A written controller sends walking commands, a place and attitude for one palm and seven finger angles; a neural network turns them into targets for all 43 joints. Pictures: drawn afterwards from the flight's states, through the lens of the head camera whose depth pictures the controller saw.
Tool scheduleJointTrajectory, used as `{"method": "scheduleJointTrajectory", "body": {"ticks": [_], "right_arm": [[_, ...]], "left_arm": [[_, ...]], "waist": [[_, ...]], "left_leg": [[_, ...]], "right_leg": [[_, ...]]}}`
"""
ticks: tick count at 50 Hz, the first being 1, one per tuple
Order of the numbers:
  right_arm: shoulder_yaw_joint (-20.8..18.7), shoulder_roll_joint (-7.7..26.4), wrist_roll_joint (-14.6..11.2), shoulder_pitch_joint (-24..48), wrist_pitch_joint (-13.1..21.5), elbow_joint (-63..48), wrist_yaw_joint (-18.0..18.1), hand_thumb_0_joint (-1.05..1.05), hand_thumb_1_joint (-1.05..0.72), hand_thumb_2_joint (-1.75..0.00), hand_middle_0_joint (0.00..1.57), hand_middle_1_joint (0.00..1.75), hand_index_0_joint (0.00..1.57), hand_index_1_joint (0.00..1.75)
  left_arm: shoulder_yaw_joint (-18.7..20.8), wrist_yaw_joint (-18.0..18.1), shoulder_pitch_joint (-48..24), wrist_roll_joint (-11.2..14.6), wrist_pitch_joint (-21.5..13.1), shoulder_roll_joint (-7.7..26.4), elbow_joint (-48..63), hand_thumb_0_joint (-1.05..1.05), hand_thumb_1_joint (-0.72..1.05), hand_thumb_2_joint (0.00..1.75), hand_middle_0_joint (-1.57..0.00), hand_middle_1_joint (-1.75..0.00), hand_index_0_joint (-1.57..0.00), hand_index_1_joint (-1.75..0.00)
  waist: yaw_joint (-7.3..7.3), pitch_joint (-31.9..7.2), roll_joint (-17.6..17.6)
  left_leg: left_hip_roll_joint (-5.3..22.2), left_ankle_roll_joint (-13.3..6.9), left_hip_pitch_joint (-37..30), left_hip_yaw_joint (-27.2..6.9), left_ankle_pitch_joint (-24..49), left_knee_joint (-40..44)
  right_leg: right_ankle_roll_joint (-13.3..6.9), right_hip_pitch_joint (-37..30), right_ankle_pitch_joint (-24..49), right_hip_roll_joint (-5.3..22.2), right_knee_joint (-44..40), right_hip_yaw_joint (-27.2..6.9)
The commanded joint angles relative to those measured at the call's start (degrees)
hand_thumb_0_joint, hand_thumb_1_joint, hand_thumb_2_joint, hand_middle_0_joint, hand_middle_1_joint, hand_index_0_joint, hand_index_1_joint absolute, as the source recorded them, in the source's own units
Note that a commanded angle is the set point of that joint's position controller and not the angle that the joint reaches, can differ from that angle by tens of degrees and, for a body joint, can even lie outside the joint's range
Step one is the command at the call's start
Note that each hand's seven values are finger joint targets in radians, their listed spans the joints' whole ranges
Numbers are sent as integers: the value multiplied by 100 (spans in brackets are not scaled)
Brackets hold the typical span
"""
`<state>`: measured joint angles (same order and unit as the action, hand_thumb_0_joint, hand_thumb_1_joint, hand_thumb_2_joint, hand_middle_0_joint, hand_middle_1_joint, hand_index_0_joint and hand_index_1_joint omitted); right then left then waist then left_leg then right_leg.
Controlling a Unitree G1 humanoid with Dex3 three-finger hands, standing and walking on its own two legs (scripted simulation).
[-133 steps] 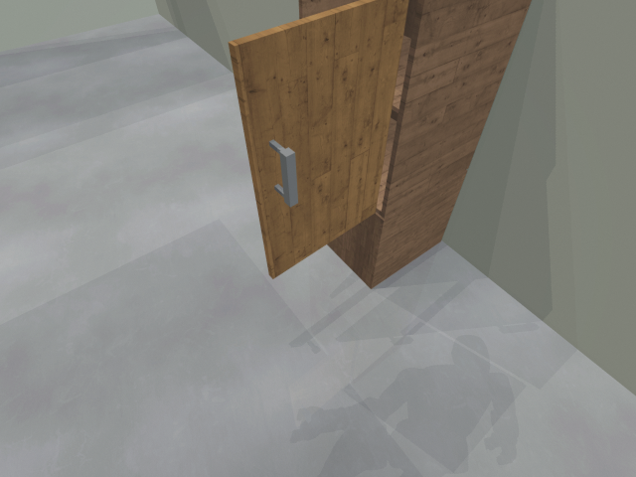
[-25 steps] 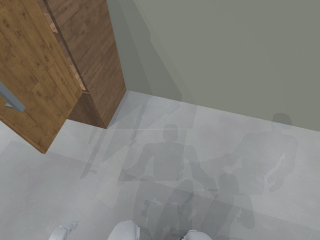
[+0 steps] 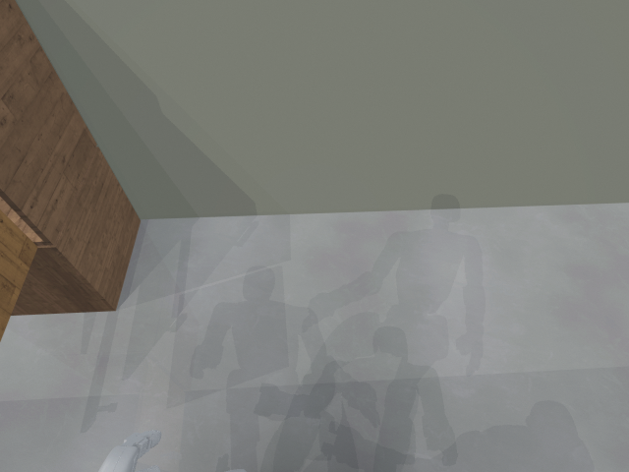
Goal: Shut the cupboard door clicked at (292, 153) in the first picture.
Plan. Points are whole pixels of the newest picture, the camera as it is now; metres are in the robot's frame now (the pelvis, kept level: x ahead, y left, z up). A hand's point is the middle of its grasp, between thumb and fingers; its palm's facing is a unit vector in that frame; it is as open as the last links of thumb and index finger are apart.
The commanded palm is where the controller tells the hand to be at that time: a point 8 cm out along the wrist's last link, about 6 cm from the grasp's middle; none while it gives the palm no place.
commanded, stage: walk around to get in front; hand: left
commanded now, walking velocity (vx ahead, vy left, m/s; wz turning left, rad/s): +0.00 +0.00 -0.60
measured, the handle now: out of the picture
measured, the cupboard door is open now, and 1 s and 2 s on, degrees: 93 93 93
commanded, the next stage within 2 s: none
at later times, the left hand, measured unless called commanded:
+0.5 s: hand (195, 464) +0.15 +0.18 -0.15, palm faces -0.27 -0.94 -0.19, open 7.3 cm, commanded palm none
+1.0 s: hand (259, 419) +0.21 +0.10 -0.16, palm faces -0.55 -0.81 -0.19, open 7.3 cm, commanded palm none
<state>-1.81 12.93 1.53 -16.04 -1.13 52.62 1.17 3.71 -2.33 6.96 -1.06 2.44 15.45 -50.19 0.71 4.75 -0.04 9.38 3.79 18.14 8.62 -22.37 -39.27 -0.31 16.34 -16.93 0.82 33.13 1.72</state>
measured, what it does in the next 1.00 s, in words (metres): steps on the spot, turning right: left foot, then right foot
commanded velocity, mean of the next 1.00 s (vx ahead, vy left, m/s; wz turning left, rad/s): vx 0.00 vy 0.00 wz -0.60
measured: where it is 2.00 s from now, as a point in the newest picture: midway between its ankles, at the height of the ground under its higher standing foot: outside the picture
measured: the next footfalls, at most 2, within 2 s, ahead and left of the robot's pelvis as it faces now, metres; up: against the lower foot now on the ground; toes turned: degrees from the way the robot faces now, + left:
left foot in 0.28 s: +0.07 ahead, +0.12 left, +0.00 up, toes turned -9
right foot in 0.58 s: -0.02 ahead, -0.14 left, +0.00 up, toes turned -24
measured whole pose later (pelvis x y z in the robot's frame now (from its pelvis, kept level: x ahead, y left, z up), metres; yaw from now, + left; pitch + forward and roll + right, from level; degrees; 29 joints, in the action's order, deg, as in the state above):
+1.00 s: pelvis +0.00 -0.02 +0.01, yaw -36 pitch +1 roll -2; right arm -0.8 12.1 2.4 -12.6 0.0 50.7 2.0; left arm 4.6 -2.3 6.6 -1.1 4.4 15.0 -51.3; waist -0.5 6.1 1.6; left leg 6.1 0.9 16.6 5.9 -15.3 -30.8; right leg 2.4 26.8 -29.0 -0.6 59.7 0.9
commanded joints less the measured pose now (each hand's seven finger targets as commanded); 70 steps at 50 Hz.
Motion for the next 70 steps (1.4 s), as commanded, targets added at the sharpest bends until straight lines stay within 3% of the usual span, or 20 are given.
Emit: {"method": "scheduleJointTrajectory", "body": {"ticks": [1,4,11,12,14,15,19,27,29,30,40,42,43,47,53,55,57,58,63,70], "right_arm": [[-229,677,-109,670,-21,-698,100,0,-90,-90,20,30,20,30],[-228,618,-108,670,-36,-539,45,0,-90,-90,20,30,20,30],[-233,557,-144,308,14,-436,64,0,-90,-90,20,30,20,30],[-250,650,-147,38,65,-378,93,0,-90,-90,20,30,20,30],[-397,1620,29,-192,150,-461,154,0,-90,-90,20,30,20,30],[-388,1669,46,-107,158,-541,143,0,-90,-90,20,30,20,30],[-256,1121,79,464,185,-613,156,0,-90,-90,20,30,20,30],[-394,1316,-11,243,84,-462,56,0,-90,-90,20,30,20,30],[-231,621,-103,733,49,-880,26,0,-90,-90,20,30,20,30],[-176,724,-119,717,5,-893,56,0,-90,-90,20,30,20,30],[-202,601,-127,-12,63,-337,83,0,-90,-90,20,30,20,30],[-370,1538,17,-266,157,-396,111,0,-90,-90,20,30,20,30],[-379,1713,49,-294,156,-511,146,0,-90,-90,20,30,20,30],[-252,1157,71,220,209,-552,163,0,-90,-90,20,30,20,30],[-351,1302,52,-69,128,-378,80,0,-90,-90,20,30,20,30],[-377,1304,-7,187,80,-446,48,0,-90,-90,20,30,20,30],[-226,623,-84,683,26,-877,3,0,-90,-90,20,30,20,30],[-180,671,-106,665,-24,-897,18,0,-90,-90,20,30,20,30],[-215,604,-57,693,-22,-587,-17,0,-90,-90,20,30,20,30],[-230,554,-65,512,198,-606,-92,0,-90,-90,20,30,20,30]], "left_arm": [[390,276,682,-21,-108,1321,111,0,90,90,-20,-30,-20,-30],[291,319,286,-18,-111,984,272,0,90,90,-20,-30,-20,-30],[304,273,78,-21,-37,1009,298,0,90,90,-20,-30,-20,-30],[275,270,1,-3,-21,879,308,0,90,90,-20,-30,-20,-30],[158,155,78,81,25,395,571,0,90,90,-20,-30,-20,-30],[217,101,-28,11,-11,601,621,0,90,90,-20,-30,-20,-30],[219,-26,-8,-17,63,339,380,0,90,90,-20,-30,-20,-30],[183,0,432,4,-52,462,248,0,90,90,-20,-30,-20,-30],[380,154,1018,-47,-126,1492,57,0,90,90,-20,-30,-20,-30],[359,181,1113,2,-98,1585,61,0,90,90,-20,-30,-20,-30],[279,260,-73,6,-31,970,287,0,90,90,-20,-30,-20,-30],[138,165,180,88,21,378,465,0,90,90,-20,-30,-20,-30],[189,117,18,43,-6,583,597,0,90,90,-20,-30,-20,-30],[199,-8,-83,-7,34,288,381,0,90,90,-20,-30,-20,-30],[122,-26,-180,16,2,211,429,0,90,90,-20,-30,-20,-30],[186,10,368,5,-37,436,264,0,90,90,-20,-30,-20,-30],[380,176,954,-44,-111,1481,99,0,90,90,-20,-30,-20,-30],[372,195,1021,7,-85,1604,130,0,90,90,-20,-30,-20,-30],[273,297,335,-15,-174,908,281,0,90,90,-20,-30,-20,-30],[339,161,356,-35,-232,1048,136,0,90,90,-20,-30,-20,-30]], "waist": [[-378,-662,1798],[-152,-778,1014],[68,-701,935],[223,-869,643],[263,-749,-1830],[261,-674,-1186],[-80,-546,-1008],[-136,-854,-1016],[-541,-792,1778],[-609,-757,1428],[223,-817,711],[216,-904,-1923],[274,-839,-1301],[-34,-671,-1187],[139,-890,-1275],[-178,-841,-847],[-582,-695,1921],[-624,-719,1433],[-178,-867,929],[-72,-487,924]], "left_leg": [[-364,30,1844,-798,-1161,-2467],[-433,96,1228,-735,-458,-2108],[-867,-49,-363,-640,405,530],[-679,-117,-1047,-804,707,1326],[1795,-1177,-1483,-3351,506,2692],[2077,-1571,-735,-3499,501,2692],[917,-1092,-721,-1349,2539,2027],[770,-538,-559,-360,2731,663],[-488,69,1602,101,-1488,-1537],[-386,-6,1514,-570,-1509,-2060],[-754,-9,-837,-509,959,1079],[1574,-951,-1488,-3013,1022,2455],[2080,-1486,-814,-3377,1018,2537],[1010,-1087,-1033,-1290,3452,1847],[1048,-925,-1143,-630,3445,1379],[843,-512,-368,-298,2410,699],[-430,90,1672,117,-1514,-1601],[-343,17,1557,-540,-1501,-2129],[-431,140,1318,-652,-262,-1914],[-831,-20,-108,-458,107,431]], "right_leg": [[-1348,-1276,2961,1724,-1229,-2568],[-1079,-882,3052,1223,-1008,-1854],[-732,76,1593,828,-915,-2334],[-484,491,1181,632,-606,-2218],[169,1877,-1736,-530,1670,-553],[190,1606,-1771,-194,2685,-604],[316,1393,-1091,24,2884,-148],[21,-681,473,-108,-584,355],[-1036,-1755,3349,2144,-1385,-2544],[-1363,-1227,2899,2209,-1334,-2520],[-536,282,1813,758,-510,-1823],[121,1604,-1478,-422,1580,-572],[175,1429,-1934,-213,2682,-483],[309,1510,-1241,79,3092,-127],[161,335,-931,-112,816,426],[24,-824,365,-71,-600,360],[-1023,-1643,2813,2208,-1551,-2540],[-1351,-1071,2168,2270,-1497,-2560],[-1061,-1036,1935,1210,-1293,-1786],[-989,-46,-943,939,-1493,-2397]]}}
